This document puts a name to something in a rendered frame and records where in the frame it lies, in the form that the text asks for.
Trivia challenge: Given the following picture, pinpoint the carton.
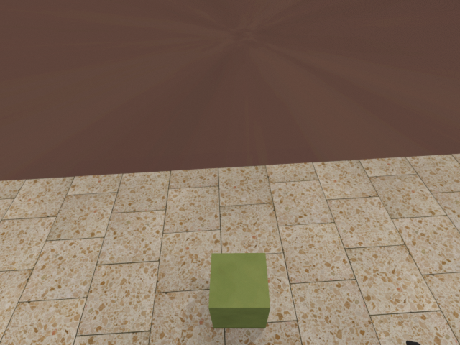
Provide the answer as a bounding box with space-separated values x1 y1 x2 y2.
208 253 270 328

